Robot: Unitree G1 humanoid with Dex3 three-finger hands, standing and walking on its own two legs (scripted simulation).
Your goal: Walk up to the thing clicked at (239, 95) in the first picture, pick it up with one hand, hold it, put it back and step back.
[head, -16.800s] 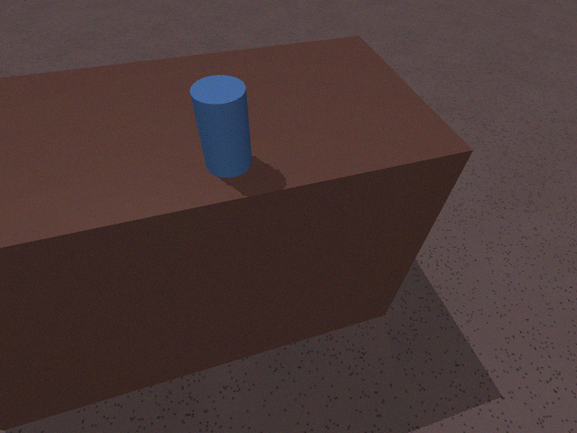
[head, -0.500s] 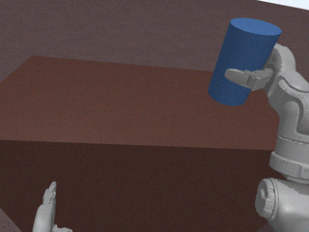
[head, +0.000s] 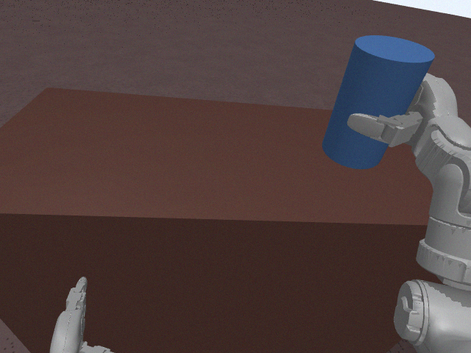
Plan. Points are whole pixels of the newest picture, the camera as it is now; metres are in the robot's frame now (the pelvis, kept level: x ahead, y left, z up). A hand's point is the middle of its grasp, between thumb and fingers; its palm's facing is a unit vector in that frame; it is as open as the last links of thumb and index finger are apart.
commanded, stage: hold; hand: right
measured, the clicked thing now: (369, 106) +0.33 -0.16 +0.33
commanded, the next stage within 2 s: crouch in 1.58 s
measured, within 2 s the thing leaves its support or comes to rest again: neither
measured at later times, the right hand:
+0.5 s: hand (386, 97) +0.32 -0.17 +0.34, palm faces +0.13 +0.99 -0.03, open 12.0 cm
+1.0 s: hand (383, 106) +0.33 -0.18 +0.33, palm faces +0.15 +0.99 -0.03, open 12.0 cm
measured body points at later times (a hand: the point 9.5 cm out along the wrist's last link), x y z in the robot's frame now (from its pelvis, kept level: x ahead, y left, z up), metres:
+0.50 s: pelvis -0.01 +0.00 +0.00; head -0.08 +0.04 +0.44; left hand +0.18 +0.26 -0.05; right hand +0.31 -0.22 +0.35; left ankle +0.04 +0.15 -0.73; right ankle +0.03 -0.14 -0.73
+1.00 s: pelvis +0.00 +0.00 +0.00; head -0.06 +0.04 +0.44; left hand +0.18 +0.26 -0.05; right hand +0.32 -0.23 +0.33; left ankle +0.04 +0.15 -0.73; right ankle +0.03 -0.14 -0.73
